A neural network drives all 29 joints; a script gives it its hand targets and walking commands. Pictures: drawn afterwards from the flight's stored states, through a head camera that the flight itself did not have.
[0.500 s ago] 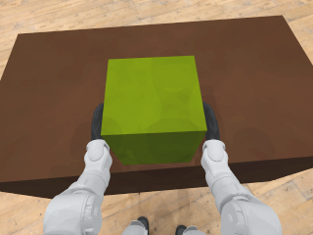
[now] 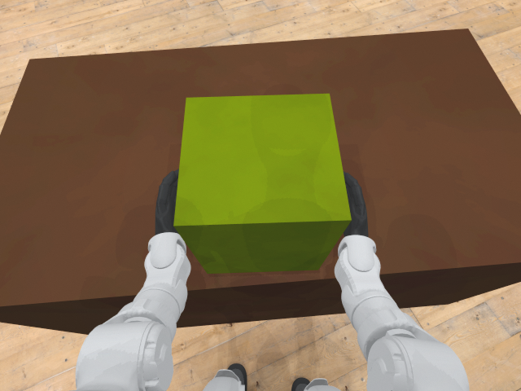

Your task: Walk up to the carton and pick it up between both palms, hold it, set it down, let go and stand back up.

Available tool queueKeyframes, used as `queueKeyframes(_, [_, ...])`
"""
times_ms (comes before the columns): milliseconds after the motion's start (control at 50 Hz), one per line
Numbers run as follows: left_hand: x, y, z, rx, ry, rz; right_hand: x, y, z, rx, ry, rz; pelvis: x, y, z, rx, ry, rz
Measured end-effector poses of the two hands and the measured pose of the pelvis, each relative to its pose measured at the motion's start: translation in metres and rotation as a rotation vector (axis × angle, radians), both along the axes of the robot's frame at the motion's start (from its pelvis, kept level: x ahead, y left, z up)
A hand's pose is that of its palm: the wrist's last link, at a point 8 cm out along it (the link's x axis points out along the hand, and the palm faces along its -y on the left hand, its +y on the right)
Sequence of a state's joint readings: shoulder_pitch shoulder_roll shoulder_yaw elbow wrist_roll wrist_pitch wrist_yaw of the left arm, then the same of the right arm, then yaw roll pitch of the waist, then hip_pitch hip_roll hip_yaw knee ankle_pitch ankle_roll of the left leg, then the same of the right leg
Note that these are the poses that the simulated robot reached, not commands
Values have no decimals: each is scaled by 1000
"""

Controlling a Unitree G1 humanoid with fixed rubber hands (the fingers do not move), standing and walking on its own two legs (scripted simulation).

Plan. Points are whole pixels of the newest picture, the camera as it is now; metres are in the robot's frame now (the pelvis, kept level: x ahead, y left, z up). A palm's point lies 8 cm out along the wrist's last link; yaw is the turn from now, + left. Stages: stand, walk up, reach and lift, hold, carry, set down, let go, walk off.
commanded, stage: reach and lift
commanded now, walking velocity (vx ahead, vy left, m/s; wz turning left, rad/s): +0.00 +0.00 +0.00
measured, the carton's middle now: (260, 194) +0.43 +0.02 -0.02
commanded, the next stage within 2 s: none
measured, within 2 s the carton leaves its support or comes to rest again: leaves its support in 0.06 s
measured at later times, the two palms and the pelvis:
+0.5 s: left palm (171, 217) +0.39 +0.17 -0.02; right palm (355, 222) +0.38 -0.13 -0.03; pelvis +0.00 +0.00 +0.00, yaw +0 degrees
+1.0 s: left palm (172, 209) +0.38 +0.16 +0.01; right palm (366, 225) +0.36 -0.14 -0.01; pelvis +0.00 +0.00 +0.00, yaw +0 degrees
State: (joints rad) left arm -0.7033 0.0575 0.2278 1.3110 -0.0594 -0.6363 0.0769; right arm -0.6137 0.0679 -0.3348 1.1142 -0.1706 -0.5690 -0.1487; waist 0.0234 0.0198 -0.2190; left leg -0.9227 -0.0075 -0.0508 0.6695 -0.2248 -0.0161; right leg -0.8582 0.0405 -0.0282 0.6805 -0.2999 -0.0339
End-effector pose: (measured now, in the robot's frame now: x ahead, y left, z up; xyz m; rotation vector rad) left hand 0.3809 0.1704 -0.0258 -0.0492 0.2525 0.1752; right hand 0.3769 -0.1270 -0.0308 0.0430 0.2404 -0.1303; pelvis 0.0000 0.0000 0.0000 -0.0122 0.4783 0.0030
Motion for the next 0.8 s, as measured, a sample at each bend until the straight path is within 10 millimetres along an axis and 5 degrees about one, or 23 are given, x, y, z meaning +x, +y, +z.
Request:
queueKeyframes(500, [6,-4,6,7,-14,-11,2,-3,3,13,0,-16,4,-1,0,1,5,0])
queueKeyframes(800, [8,-13,29,41,-48,-65,-12,-12,14,70,-28,-72,4,-1,0,1,5,0])
